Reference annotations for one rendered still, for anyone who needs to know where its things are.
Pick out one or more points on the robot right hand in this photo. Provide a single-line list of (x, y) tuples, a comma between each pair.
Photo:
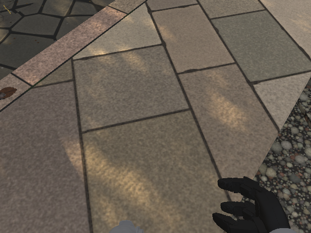
[(266, 215)]

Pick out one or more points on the left robot shin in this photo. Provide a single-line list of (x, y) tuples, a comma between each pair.
[(126, 222)]

